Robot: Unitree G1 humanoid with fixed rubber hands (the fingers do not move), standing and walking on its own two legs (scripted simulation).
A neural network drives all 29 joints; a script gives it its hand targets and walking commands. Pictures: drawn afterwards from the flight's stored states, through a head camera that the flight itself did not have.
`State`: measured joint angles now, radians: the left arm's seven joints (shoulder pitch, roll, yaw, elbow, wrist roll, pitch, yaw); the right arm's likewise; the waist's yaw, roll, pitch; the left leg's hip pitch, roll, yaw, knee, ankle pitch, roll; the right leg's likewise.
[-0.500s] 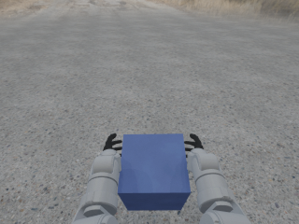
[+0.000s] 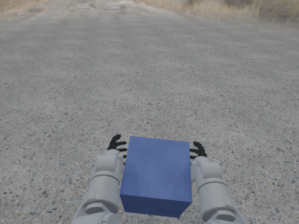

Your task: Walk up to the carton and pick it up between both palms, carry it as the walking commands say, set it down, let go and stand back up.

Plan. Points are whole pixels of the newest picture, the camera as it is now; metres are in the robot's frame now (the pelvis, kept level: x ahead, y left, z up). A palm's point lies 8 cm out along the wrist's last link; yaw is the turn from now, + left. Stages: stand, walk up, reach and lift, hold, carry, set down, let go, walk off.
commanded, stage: reach and lift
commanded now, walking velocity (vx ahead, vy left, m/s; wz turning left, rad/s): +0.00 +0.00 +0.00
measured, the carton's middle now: (155, 178) +0.31 +0.00 -0.03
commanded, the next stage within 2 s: hold in 0.40 s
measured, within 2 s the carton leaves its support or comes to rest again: neither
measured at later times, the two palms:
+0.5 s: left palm (112, 160) +0.30 +0.12 +0.07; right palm (202, 168) +0.29 -0.13 +0.05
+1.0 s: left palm (118, 149) +0.31 +0.10 +0.10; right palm (210, 158) +0.30 -0.15 +0.09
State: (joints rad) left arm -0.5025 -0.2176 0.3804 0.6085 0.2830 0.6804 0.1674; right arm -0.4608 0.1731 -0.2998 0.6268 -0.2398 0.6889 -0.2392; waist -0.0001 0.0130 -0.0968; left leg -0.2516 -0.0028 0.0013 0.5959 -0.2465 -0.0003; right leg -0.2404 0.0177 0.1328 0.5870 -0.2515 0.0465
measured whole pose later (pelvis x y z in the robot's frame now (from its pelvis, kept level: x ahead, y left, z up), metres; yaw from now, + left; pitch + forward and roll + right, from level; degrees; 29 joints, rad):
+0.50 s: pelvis +0.00 +0.00 +0.00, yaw +0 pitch -7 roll +0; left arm -0.46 -0.22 0.35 0.58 0.28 0.71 0.16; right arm -0.40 0.19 -0.28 0.57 -0.24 0.73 -0.24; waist 0.00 0.01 -0.10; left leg -0.23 0.00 0.00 0.59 -0.25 0.00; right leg -0.22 0.02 0.13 0.58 -0.25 0.05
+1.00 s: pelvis +0.00 -0.02 +0.00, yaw +0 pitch -2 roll +0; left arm -0.44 -0.21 0.22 0.23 0.22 0.92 0.18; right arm -0.39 0.19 -0.15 0.20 -0.24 0.98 -0.25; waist 0.00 0.02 -0.12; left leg -0.35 0.03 0.00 0.60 -0.24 -0.02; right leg -0.35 0.01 0.08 0.62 -0.25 0.03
